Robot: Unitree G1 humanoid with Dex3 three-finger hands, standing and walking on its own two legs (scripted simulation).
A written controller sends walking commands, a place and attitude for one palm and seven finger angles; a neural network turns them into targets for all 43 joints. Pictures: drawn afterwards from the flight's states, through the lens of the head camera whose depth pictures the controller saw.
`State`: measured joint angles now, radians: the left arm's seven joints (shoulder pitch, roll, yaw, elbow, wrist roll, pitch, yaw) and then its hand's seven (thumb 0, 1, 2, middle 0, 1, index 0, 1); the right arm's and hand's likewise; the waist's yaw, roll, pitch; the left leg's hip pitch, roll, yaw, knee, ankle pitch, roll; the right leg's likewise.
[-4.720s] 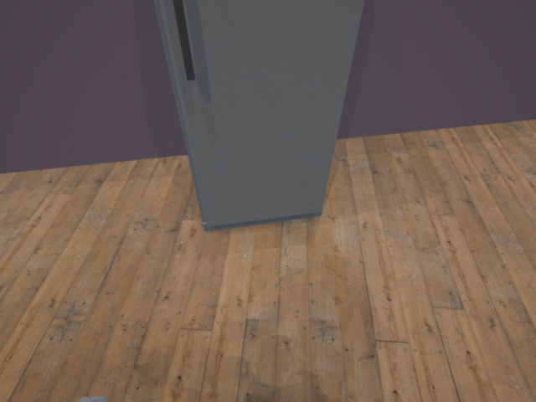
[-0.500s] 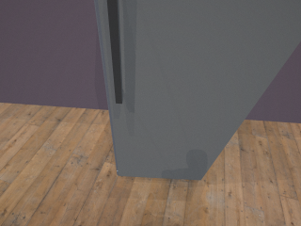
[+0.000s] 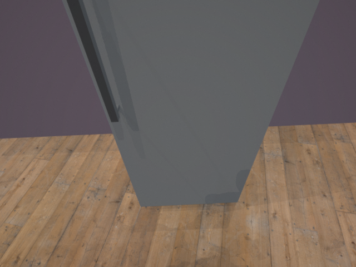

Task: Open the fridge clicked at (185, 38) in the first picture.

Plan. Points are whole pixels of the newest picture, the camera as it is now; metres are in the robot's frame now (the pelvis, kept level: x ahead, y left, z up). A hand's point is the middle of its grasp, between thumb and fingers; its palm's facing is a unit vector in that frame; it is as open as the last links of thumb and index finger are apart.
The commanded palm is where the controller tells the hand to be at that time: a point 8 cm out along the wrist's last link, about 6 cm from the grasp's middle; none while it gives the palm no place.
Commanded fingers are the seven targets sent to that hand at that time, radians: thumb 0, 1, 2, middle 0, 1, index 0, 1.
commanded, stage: come to a stop and stand still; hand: left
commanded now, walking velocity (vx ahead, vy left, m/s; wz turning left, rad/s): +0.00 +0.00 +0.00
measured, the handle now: (95, 48) +0.51 +0.21 +0.25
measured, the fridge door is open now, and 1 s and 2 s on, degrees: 0 0 0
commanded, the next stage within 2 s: look again from close up in 1.00 s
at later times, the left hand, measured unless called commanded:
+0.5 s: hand out of the picture -0.03 +0.16 -0.17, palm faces +0.03 -0.99 -0.16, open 7.3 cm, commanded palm none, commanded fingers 0.00 0.90 0.90 -0.20 -0.30 -0.20 -0.30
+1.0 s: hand out of the picture +0.00 +0.23 -0.17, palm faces +0.03 -0.97 -0.22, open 7.3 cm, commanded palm none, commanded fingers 0.00 0.90 0.90 -0.20 -0.30 -0.20 -0.30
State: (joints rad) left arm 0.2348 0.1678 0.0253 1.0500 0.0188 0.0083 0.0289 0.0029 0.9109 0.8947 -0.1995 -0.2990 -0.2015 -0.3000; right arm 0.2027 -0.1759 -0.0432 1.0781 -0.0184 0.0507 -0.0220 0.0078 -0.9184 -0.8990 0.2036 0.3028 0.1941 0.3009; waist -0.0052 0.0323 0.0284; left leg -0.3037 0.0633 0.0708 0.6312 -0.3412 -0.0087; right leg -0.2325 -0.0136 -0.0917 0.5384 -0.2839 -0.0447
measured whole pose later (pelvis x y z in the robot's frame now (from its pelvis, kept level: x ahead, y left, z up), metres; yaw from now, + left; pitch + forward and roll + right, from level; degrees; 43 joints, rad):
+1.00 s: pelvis +0.00 +0.05 +0.00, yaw +0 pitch -1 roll +0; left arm 0.28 0.17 0.00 1.09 0.02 -0.01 0.03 0.00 0.91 0.89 -0.20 -0.30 -0.20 -0.30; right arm 0.29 -0.18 0.01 1.07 -0.02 -0.03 -0.02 0.01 -0.92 -0.90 0.20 0.30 0.20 0.30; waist 0.00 0.02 0.02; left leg -0.19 -0.03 0.08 0.46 -0.25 0.05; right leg -0.22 -0.08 -0.06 0.48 -0.24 0.03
